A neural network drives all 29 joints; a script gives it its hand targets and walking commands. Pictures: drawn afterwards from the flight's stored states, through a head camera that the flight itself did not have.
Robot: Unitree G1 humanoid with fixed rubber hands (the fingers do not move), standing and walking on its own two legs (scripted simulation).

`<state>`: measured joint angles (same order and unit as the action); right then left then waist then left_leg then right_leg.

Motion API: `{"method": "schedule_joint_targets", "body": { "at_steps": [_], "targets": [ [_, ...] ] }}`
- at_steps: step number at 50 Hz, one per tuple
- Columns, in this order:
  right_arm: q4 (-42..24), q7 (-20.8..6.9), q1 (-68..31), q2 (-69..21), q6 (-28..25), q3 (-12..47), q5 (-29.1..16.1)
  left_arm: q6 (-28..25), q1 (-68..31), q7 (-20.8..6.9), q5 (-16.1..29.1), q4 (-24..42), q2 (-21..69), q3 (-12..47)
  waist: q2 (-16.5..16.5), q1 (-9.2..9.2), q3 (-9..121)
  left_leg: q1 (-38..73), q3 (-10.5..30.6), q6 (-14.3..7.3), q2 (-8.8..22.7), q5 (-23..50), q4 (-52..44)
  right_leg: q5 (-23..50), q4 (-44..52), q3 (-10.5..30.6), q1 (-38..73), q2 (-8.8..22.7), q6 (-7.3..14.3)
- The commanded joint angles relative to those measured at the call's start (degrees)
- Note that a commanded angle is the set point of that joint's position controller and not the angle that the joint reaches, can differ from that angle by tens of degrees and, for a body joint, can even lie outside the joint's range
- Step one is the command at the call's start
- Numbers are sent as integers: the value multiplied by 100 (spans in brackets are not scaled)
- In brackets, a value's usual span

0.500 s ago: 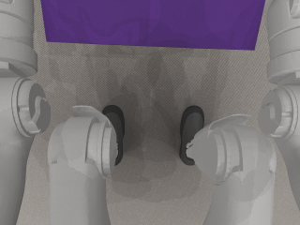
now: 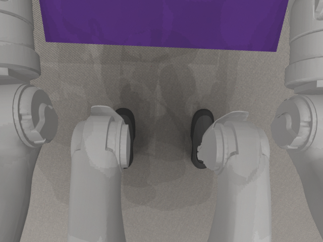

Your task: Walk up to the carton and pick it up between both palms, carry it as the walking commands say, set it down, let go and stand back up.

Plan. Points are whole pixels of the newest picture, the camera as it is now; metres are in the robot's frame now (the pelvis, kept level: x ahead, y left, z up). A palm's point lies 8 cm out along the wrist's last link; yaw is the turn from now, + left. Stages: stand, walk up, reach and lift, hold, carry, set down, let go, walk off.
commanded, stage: reach and lift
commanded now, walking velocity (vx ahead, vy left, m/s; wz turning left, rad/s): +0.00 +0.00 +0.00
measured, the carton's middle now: out of the picture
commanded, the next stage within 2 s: none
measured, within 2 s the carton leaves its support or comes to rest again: neither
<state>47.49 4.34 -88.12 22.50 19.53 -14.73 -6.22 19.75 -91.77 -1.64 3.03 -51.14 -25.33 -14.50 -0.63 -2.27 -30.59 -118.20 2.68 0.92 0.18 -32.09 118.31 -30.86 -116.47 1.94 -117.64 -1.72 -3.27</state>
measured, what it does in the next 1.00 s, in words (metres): rises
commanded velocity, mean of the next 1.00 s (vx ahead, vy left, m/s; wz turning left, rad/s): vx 0.00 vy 0.00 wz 0.00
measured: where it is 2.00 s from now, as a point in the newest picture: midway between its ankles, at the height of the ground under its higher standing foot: (162, 148)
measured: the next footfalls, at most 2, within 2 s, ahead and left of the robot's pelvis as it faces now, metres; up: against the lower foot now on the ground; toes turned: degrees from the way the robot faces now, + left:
none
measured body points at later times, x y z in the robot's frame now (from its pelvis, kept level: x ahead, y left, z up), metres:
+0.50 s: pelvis -0.01 +0.00 +0.04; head +0.37 +0.02 +0.27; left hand +0.57 +0.23 -0.09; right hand +0.59 -0.16 -0.09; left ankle +0.12 +0.13 -0.38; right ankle +0.13 -0.13 -0.38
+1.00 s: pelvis -0.02 -0.01 +0.10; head +0.35 +0.01 +0.34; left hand +0.56 +0.22 -0.02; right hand +0.57 -0.17 -0.02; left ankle +0.12 +0.13 -0.38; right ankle +0.13 -0.14 -0.38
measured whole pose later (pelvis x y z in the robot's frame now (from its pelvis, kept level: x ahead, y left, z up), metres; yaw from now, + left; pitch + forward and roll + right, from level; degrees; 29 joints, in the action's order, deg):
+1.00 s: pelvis -0.02 -0.01 +0.10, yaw +1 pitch +29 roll -1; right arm 36.0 1.2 -82.2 17.6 26.7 -21.5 0.7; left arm 26.6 -84.7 -5.4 -4.3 -39.4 -20.3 -22.7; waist -0.8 -1.1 -29.9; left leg -101.2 2.4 1.6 0.0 -25.2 97.6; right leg -24.5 -96.7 2.1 -101.1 -1.4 -2.1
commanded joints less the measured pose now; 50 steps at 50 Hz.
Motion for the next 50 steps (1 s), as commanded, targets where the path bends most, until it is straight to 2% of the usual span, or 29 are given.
{"method": "schedule_joint_targets", "body": {
  "at_steps": [1,2,4,5,10,12,16,18,23,28,33,35,38,46,50],
  "targets": [
    [-1581,-1477,-4522,-5091,-115,2036,-801,100,-3248,-1495,741,1077,5200,1935,120,-79,11020,4191,-703,-80,-490,2054,-1048,1342,725,-865,3541,-593,300],
    [-1518,-1500,-4459,-5137,-45,2046,-783,114,-3384,-1523,776,1132,5123,1954,35,-43,11100,4199,-740,-76,-480,2167,-993,1493,728,-872,3700,-597,289],
    [-2019,-1499,-4523,-5227,18,2128,-852,171,-3448,-1528,857,1564,5219,2077,31,-23,12025,4573,-759,-92,-500,2596,-991,1971,751,-878,4225,-644,275],
    [-2039,-1492,-4542,-5249,44,2131,-867,190,-3494,-1536,896,1664,5264,2090,37,-26,12169,4556,-795,-91,-497,2631,-998,2048,777,-856,4325,-642,269],
    [-1630,-1562,-4316,-5492,131,1982,-731,270,-3202,-1640,707,1296,5424,1905,86,-162,11315,3975,-842,-114,-520,2250,-1210,1651,991,-806,3902,-617,302],
    [-1657,-1590,-4216,-5603,157,1974,-702,270,-3135,-1682,693,1422,5502,1891,82,-156,11560,4077,-830,-110,-551,2417,-1275,1826,1046,-811,4067,-644,314],
    [-1559,-1625,-3971,-5723,231,1937,-597,309,-3050,-1749,725,1455,5640,1928,-6,2,11726,4112,-803,-85,-593,2478,-1437,1989,1215,-802,4267,-674,306],
    [-1574,-1654,-3886,-5762,264,1915,-562,352,-3013,-1782,698,1461,5705,1946,58,46,11764,4212,-789,-74,-611,2424,-1525,1931,1322,-795,4250,-679,315],
    [-1927,-1712,-4098,-5745,293,2022,-620,401,-3159,-1788,706,1677,5763,2033,200,72,12099,4662,-764,-47,-642,2471,-1748,1862,1548,-806,4241,-686,310],
    [-2053,-1769,-4236,-5727,359,2035,-642,464,-3299,-1788,670,1715,5779,2020,195,112,12257,4935,-736,-61,-665,2166,-2029,1546,1835,-819,4345,-675,289],
    [-1868,-1883,-4153,-5865,465,1981,-587,536,-3193,-1845,523,1490,5848,1859,152,47,12077,5013,-778,-93,-675,1851,-2318,1214,2141,-813,4348,-654,272],
    [-1747,-1940,-4012,-5921,501,1923,-519,560,-3107,-1889,477,1409,5925,1813,109,100,11989,5031,-767,-96,-674,1788,-2418,1164,2238,-835,4345,-653,276],
    [-1769,-2016,-3923,-6022,516,1909,-462,583,-2920,-1956,379,1347,6012,1733,78,59,11972,5082,-783,-102,-699,1810,-2537,1199,2376,-831,4445,-665,281],
    [-2198,-2075,-3743,-6192,493,2136,-506,532,-2907,-2001,510,1948,6118,1997,70,88,12705,5578,-784,-66,-781,2346,-2739,1809,2622,-774,5088,-731,272],
    [-2234,-2070,-3547,-6241,534,2197,-474,557,-2777,-2008,484,1994,6124,2054,102,92,12712,5596,-819,-58,-812,2264,-2876,1807,2774,-717,5344,-736,257]
  ]
}}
